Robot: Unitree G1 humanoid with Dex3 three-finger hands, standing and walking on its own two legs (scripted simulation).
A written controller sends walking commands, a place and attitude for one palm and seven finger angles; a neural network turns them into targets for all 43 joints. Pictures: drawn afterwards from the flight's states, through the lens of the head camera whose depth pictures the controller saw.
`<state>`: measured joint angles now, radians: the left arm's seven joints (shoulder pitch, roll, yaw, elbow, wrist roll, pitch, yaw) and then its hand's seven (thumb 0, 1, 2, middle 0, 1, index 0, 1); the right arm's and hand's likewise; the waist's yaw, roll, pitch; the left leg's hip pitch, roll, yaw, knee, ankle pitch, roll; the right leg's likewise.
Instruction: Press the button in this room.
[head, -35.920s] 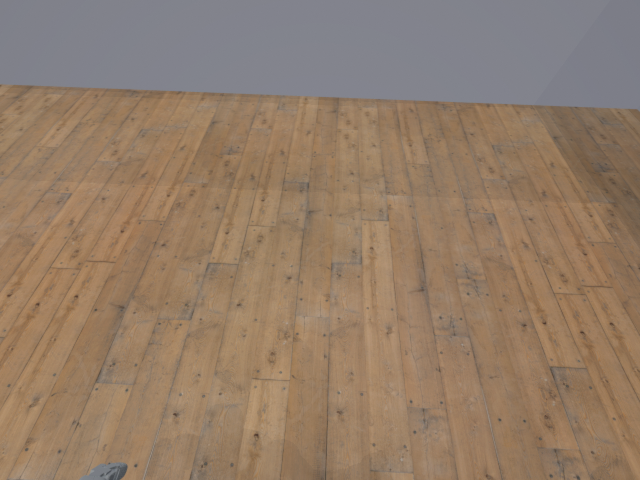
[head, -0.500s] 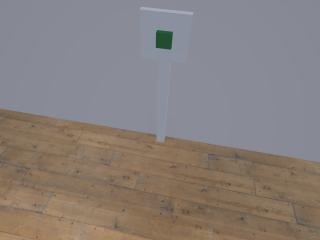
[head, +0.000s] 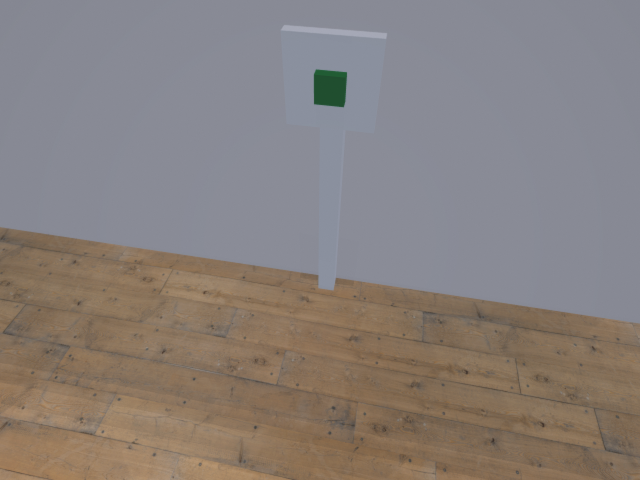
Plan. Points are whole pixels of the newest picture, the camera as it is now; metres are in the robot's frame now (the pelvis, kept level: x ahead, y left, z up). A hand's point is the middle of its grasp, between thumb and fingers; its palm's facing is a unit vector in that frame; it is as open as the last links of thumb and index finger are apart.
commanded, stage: let the arm hang, fingers relaxed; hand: left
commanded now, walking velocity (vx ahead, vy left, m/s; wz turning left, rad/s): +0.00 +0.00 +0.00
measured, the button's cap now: (330, 87) +0.87 +0.02 +0.06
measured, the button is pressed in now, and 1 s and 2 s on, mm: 0 0 0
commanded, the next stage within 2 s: stand and wait in 0.26 s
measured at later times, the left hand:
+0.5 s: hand out of the picture +0.00 +0.17 -0.18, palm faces +0.03 -0.98 -0.19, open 7.4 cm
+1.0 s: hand out of the picture +0.05 +0.20 -0.17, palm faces +0.01 -0.97 -0.23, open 7.4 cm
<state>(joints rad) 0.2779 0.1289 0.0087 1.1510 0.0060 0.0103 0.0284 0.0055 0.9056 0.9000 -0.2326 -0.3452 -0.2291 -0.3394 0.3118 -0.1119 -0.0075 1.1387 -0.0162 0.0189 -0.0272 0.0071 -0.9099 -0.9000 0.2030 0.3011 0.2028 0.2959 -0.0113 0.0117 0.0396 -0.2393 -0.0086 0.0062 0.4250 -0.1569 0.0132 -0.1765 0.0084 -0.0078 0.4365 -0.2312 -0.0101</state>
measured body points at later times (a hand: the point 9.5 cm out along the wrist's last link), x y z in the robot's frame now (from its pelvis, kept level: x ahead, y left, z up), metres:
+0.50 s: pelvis +0.01 +0.00 +0.00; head +0.03 +0.00 +0.45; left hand +0.00 +0.23 -0.16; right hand +0.00 -0.21 -0.16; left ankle +0.05 +0.11 -0.74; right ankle +0.00 -0.11 -0.74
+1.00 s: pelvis +0.02 +0.00 +0.00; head +0.04 +0.00 +0.45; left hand +0.05 +0.25 -0.15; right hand +0.05 -0.24 -0.15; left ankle +0.05 +0.11 -0.74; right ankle +0.00 -0.11 -0.74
